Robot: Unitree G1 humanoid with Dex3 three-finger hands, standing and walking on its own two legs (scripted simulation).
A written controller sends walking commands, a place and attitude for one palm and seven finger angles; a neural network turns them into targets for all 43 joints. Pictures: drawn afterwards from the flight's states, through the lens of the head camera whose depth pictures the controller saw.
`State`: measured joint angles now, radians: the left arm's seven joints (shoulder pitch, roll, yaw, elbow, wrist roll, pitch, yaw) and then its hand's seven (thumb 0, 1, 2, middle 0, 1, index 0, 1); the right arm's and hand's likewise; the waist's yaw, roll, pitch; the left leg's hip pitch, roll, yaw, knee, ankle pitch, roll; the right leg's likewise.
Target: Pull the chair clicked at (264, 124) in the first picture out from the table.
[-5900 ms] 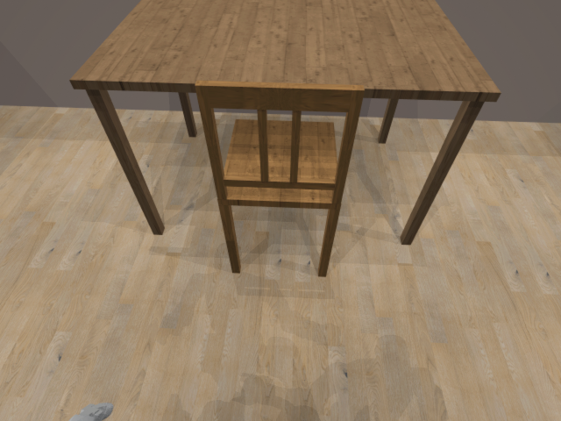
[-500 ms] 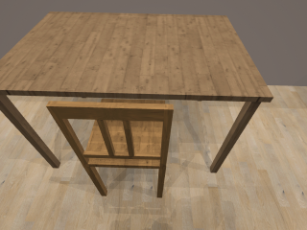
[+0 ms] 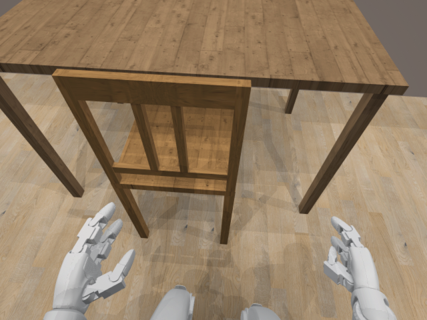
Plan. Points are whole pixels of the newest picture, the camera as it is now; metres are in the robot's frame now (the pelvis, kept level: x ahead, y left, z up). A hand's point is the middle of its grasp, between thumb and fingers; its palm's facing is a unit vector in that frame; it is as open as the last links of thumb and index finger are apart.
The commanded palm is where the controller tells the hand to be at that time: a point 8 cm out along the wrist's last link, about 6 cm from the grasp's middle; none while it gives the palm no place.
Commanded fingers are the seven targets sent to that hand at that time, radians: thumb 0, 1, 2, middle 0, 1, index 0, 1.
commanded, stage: raise the hand toward the chair's back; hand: left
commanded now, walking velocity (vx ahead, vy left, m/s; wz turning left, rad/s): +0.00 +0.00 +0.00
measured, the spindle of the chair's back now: (147, 138) +0.51 +0.22 -0.01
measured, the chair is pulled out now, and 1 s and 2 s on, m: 0.00 0.00 0.00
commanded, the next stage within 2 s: aim the fingers beside a spindle in 1.64 s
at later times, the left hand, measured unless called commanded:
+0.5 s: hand (98, 243) +0.23 +0.22 +0.05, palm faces +0.01 -1.00 -0.04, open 13.9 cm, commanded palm +0.20 +0.27 +0.05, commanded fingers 0.00 -0.24 0.41 -0.09 -0.12 -0.09 -0.12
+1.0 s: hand (80, 233) +0.24 +0.25 +0.06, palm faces +0.03 -1.00 -0.04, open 16.8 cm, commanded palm +0.22 +0.30 +0.07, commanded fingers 0.00 -0.50 0.30 -0.06 -0.08 -0.06 -0.08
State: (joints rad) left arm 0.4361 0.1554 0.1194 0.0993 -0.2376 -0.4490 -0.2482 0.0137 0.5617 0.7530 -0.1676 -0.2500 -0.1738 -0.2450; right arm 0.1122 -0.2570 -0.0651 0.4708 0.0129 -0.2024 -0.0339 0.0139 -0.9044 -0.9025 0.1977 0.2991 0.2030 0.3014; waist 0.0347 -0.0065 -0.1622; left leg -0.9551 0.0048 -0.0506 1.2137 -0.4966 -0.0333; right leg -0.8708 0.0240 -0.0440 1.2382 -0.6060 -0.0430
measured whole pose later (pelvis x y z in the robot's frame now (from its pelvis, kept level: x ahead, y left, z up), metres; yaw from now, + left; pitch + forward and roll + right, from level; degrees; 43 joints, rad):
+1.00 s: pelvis +0.00 +0.05 +0.02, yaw +0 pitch +14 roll -4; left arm 0.32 0.25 0.18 0.01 -0.26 -0.35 -0.24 -0.01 -0.48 0.31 -0.06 -0.09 -0.07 -0.08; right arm 0.20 -0.21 0.04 0.51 0.01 -0.18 -0.05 0.01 -0.90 -0.90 0.20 0.30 0.21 0.30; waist 0.00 0.04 -0.14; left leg -0.94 -0.01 -0.07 1.16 -0.47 0.03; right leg -0.80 0.01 -0.06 1.09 -0.54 0.02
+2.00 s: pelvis +0.01 +0.03 +0.02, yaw +0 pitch +16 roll -3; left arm 0.21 0.25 0.19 0.14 -0.27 -0.38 -0.25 -0.01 -0.50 0.30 -0.06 -0.08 -0.06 -0.08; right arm 0.22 -0.25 0.02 0.55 0.02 -0.17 -0.05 0.02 -0.90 -0.90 0.20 0.30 0.21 0.30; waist -0.02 0.05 -0.14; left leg -0.95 0.00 -0.06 1.16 -0.48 0.01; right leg -0.83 0.02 -0.06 1.11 -0.55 0.00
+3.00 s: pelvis +0.00 +0.03 -0.01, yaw -2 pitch +21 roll -3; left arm -0.17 0.24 0.19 0.46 -0.19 -0.44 -0.15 -0.01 -0.50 0.30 -0.06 -0.08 -0.06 -0.08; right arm 0.22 -0.25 0.01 0.58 0.00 -0.06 -0.02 0.01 -0.90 -0.90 0.20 0.30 0.21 0.30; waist -0.05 0.04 -0.16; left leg -1.12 0.01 -0.04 1.26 -0.50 0.01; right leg -1.02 0.03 -0.04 1.23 -0.58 0.00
